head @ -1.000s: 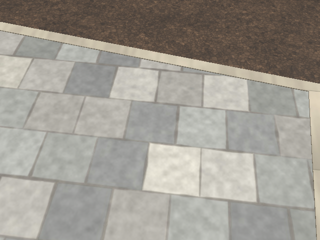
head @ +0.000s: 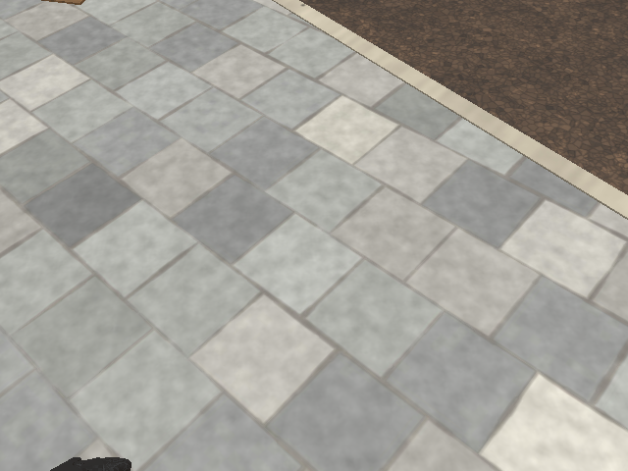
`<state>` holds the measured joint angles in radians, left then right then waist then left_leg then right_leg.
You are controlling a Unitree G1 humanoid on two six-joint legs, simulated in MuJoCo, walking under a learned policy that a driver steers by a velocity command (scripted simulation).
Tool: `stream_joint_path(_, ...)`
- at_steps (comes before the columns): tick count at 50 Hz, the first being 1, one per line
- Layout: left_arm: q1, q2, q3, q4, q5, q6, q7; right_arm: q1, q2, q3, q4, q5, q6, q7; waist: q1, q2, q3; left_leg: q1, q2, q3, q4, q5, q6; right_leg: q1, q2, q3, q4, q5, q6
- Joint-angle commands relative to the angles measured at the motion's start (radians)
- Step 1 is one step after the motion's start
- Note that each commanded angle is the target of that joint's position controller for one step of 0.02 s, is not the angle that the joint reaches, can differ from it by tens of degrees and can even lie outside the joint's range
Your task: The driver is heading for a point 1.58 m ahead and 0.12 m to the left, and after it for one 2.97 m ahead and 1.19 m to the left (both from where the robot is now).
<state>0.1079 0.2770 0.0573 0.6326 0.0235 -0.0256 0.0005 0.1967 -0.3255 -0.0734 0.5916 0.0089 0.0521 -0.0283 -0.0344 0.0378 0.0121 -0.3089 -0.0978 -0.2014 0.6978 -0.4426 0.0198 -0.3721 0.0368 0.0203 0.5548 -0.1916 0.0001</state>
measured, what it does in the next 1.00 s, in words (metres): steps on the spot: left foot, then right foot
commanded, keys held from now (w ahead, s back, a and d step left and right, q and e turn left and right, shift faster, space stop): q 0.22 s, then no key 0.32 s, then e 0.42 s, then w+e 0.04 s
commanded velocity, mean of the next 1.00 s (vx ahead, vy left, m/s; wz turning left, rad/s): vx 0.01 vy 0.00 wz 0.11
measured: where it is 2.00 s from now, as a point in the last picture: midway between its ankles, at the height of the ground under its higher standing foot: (345, 456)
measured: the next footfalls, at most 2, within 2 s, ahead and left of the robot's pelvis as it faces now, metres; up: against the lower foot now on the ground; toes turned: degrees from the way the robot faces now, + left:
left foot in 0.38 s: +0.02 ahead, +0.16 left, +0.00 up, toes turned +12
right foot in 0.70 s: +0.04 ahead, -0.08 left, +0.00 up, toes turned -7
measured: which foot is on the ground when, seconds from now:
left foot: up 0.00-0.36, down 0.38-1.00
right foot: down 0.00-0.38, up 0.40-0.68, down 0.70-1.00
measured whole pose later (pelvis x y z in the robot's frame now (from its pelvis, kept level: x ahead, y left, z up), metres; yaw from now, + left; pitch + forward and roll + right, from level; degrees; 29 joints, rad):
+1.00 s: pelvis +0.00 +0.04 -0.01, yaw +1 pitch +2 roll +2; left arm 0.17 0.29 0.06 0.60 -0.01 0.06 -0.01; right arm 0.24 -0.29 -0.09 0.66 -0.02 0.02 -0.05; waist -0.03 0.00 0.01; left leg -0.30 0.05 0.19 0.64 -0.36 0.02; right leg -0.48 -0.05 -0.02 0.94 -0.53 0.03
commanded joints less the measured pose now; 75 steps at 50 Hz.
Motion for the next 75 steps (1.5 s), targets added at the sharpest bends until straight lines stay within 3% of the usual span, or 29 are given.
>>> stream_joint_path(1,0.080,0.181,0.053,-0.066,0.011,-0.014,0.005,0.040,-0.153,-0.045,-0.080,-0.004,-0.029,-0.007,0.019,-0.284,-0.124,-0.323,0.038,0.035,0.475,-0.239,-0.059,0.311,-0.463,0.536,-0.234,0.313,-0.292)
stream_joint_path(3,-0.008,0.123,0.036,-0.091,0.001,-0.009,0.012,0.036,-0.165,-0.060,-0.037,0.007,-0.008,-0.005,-0.003,-0.148,-0.075,-0.310,0.073,0.066,0.589,-0.090,-0.096,0.214,-0.341,0.308,-0.230,0.145,-0.217)
stream_joint_path(6,-0.031,0.124,0.030,-0.089,0.002,0.004,0.027,0.016,-0.097,-0.042,-0.049,0.012,0.010,0.003,0.011,-0.168,-0.047,-0.291,0.098,0.132,0.565,0.038,-0.122,0.157,-0.270,0.138,-0.255,0.123,-0.201)
stream_joint_path(12,0.018,0.184,0.053,-0.064,-0.001,0.027,0.026,-0.077,-0.040,-0.009,-0.101,-0.007,0.000,0.020,0.066,-0.207,-0.113,-0.182,0.145,0.196,0.238,-0.005,-0.110,0.221,-0.327,0.055,-0.226,0.228,-0.238)
stream_joint_path(16,0.013,0.192,0.053,-0.047,-0.033,0.038,0.011,-0.013,-0.047,-0.014,-0.078,-0.001,-0.002,0.029,0.044,-0.223,-0.118,-0.035,0.112,0.244,-0.020,0.086,-0.063,0.192,-0.345,0.051,-0.181,0.213,-0.219)
stream_joint_path(18,0.034,0.151,0.037,-0.019,-0.052,0.042,0.009,0.070,-0.048,-0.020,-0.043,-0.006,-0.004,0.030,0.006,-0.187,-0.123,0.162,0.077,0.260,-0.268,0.244,-0.009,0.104,-0.309,0.006,-0.096,0.132,-0.141)
stream_joint_path(19,0.072,0.095,0.018,-0.005,-0.035,0.036,0.002,0.099,-0.085,-0.029,-0.046,-0.011,-0.006,0.023,0.012,-0.060,-0.146,0.321,0.172,0.109,-0.326,0.398,0.028,-0.026,-0.250,-0.065,0.035,-0.026,-0.045)
stream_joint_path(20,0.064,0.030,-0.009,-0.044,0.011,0.028,-0.009,0.057,-0.172,-0.040,-0.075,-0.024,-0.008,0.010,0.054,0.242,-0.125,0.362,0.413,-0.175,-0.340,0.576,0.154,-0.239,-0.125,-0.164,0.250,-0.370,0.072)
stream_joint_path(21,-0.018,0.104,0.015,-0.060,-0.014,0.033,0.009,0.055,-0.138,-0.030,-0.082,-0.057,-0.022,0.018,-0.024,0.219,-0.115,0.191,0.469,-0.223,-0.369,0.490,0.268,-0.223,-0.131,-0.033,0.382,-0.451,0.089)
stream_joint_path(22,-0.020,0.143,0.030,-0.050,-0.032,0.041,0.015,0.011,-0.105,-0.016,-0.080,-0.062,-0.036,0.021,-0.005,0.184,-0.076,0.142,0.421,-0.162,-0.384,0.421,0.259,-0.211,-0.132,-0.008,0.464,-0.407,0.098)
stream_joint_path(25,0.054,0.126,0.038,0.010,-0.014,0.055,0.023,-0.081,-0.059,0.001,-0.067,-0.033,-0.056,0.015,0.043,0.128,-0.048,0.065,0.318,-0.026,-0.376,0.430,0.183,-0.158,-0.131,0.006,0.500,-0.240,0.110)
stream_joint_path(29,0.070,0.042,0.005,0.039,-0.023,0.045,0.011,-0.077,0.019,0.024,-0.042,-0.041,-0.056,0.008,0.033,0.099,-0.081,0.088,0.267,0.077,-0.349,0.487,0.171,-0.019,-0.131,-0.018,0.266,-0.176,0.108)
stream_joint_path(34,0.056,0.094,0.005,0.011,-0.023,0.038,0.007,-0.027,-0.050,-0.001,-0.001,-0.025,-0.041,0.001,0.031,0.067,-0.053,0.129,0.296,0.041,-0.293,0.428,0.165,0.069,-0.101,-0.045,-0.058,-0.013,0.066)
stream_joint_path(36,0.053,0.177,0.018,-0.009,-0.012,0.035,0.014,0.008,-0.040,-0.002,-0.005,-0.033,-0.049,-0.009,-0.003,-0.061,-0.063,0.098,0.222,0.096,-0.230,0.312,0.093,0.110,-0.150,0.038,-0.025,0.274,0.014)
stream_joint_path(37,0.054,0.191,0.029,-0.003,-0.028,0.036,0.013,0.015,-0.038,-0.005,-0.013,-0.036,-0.050,-0.013,-0.008,-0.147,-0.071,0.098,0.161,0.179,-0.212,0.278,0.054,0.073,-0.149,0.068,-0.008,0.218,-0.034)
stream_joint_path(39,0.045,0.141,0.022,-0.024,-0.030,0.040,0.015,-0.020,-0.034,-0.015,-0.021,-0.035,-0.044,-0.023,0.010,-0.167,-0.063,0.109,0.134,0.249,-0.135,0.268,0.024,0.010,-0.164,0.134,-0.035,0.132,-0.060)
stream_joint_path(43,0.036,0.122,0.022,-0.080,-0.030,0.044,0.022,0.029,-0.023,-0.032,-0.026,-0.032,-0.029,-0.023,0.002,-0.085,-0.074,0.122,0.198,0.210,-0.161,0.257,0.068,-0.101,-0.119,0.134,0.070,0.043,-0.044)
stream_joint_path(46,0.037,0.094,0.022,-0.113,-0.023,0.058,0.009,0.034,-0.079,-0.050,-0.014,-0.030,-0.041,-0.030,0.010,0.143,-0.078,0.140,0.481,-0.018,-0.309,0.409,0.228,-0.202,-0.069,-0.034,0.388,-0.307,0.038)
stream_joint_path(47,0.003,0.105,0.026,-0.131,-0.026,0.064,-0.001,0.040,-0.085,-0.048,-0.016,-0.031,-0.050,-0.031,-0.009,0.111,-0.064,0.139,0.528,-0.047,-0.326,0.493,0.260,-0.246,-0.101,-0.015,0.486,-0.427,0.043)
stream_joint_path(51,0.025,0.077,0.017,-0.126,-0.054,0.077,-0.026,-0.014,-0.150,-0.064,-0.001,-0.013,-0.061,-0.023,0.005,0.086,-0.064,0.020,0.434,0.144,-0.368,0.147,0.166,-0.074,-0.120,-0.071,0.349,-0.323,0.009)
stream_joint_path(54,0.176,0.078,0.032,-0.060,-0.053,0.070,-0.027,-0.016,-0.104,-0.043,0.028,0.004,-0.053,-0.003,0.072,0.039,-0.063,-0.126,0.364,0.267,-0.274,-0.109,0.101,0.231,-0.009,-0.172,0.087,-0.218,-0.035)
stream_joint_path(55,0.268,0.106,0.048,-0.026,-0.054,0.062,-0.020,-0.003,-0.046,-0.024,0.039,-0.006,-0.053,0.009,0.101,-0.060,-0.063,-0.208,0.311,0.343,-0.089,-0.124,0.056,0.364,-0.006,-0.115,-0.010,-0.239,-0.068)
stream_joint_path(56,0.361,0.234,0.079,-0.033,-0.035,0.044,-0.002,-0.064,0.023,0.001,-0.016,-0.026,-0.068,0.022,0.135,-0.342,-0.052,-0.522,0.177,0.426,0.383,-0.174,-0.051,0.508,-0.284,0.397,-0.192,-0.354,-0.199)
stream_joint_path(57,0.365,0.255,0.069,-0.065,-0.035,0.013,-0.009,-0.143,-0.028,-0.008,-0.054,0.003,-0.096,0.026,0.168,-0.271,-0.064,-0.673,0.115,0.204,0.577,-0.178,-0.052,0.461,-0.443,0.756,-0.356,-0.409,-0.349)
stream_joint_path(58,0.327,0.211,0.053,-0.062,-0.036,-0.009,-0.012,-0.147,-0.062,-0.018,-0.048,0.034,-0.113,0.036,0.133,-0.187,-0.004,-0.721,0.152,0.146,0.644,-0.092,-0.036,0.440,-0.449,0.712,-0.370,-0.423,-0.351)
stream_joint_path(60,0.231,0.139,0.028,-0.068,-0.038,-0.023,-0.013,-0.069,-0.074,-0.021,0.007,0.003,-0.121,0.037,0.057,-0.093,0.045,-0.684,0.200,0.143,0.602,0.127,-0.019,0.339,-0.366,0.495,-0.344,-0.337,-0.257)
stream_joint_path(62,0.188,0.123,0.018,-0.067,-0.024,-0.031,-0.005,-0.020,-0.078,-0.025,0.048,-0.008,-0.119,0.035,0.019,-0.128,0.052,-0.564,0.214,0.153,0.523,0.275,-0.031,0.259,-0.277,0.328,-0.384,-0.180,-0.196)
stream_joint_path(67,0.309,0.129,0.023,0.004,-0.015,-0.041,0.010,-0.063,-0.012,-0.002,0.089,0.002,-0.116,0.041,0.065,-0.108,0.024,-0.578,0.201,0.181,0.371,0.444,-0.054,0.368,-0.228,0.101,-0.385,0.218,-0.141)
stream_joint_path(75,0.349,0.160,0.036,0.083,-0.021,-0.044,0.025,-0.270,0.032,0.031,0.036,0.025,-0.153,0.089,0.135,-0.116,0.115,-0.477,0.148,0.236,-0.082,0.539,-0.004,0.435,-0.249,-0.065,-0.438,0.343,-0.104)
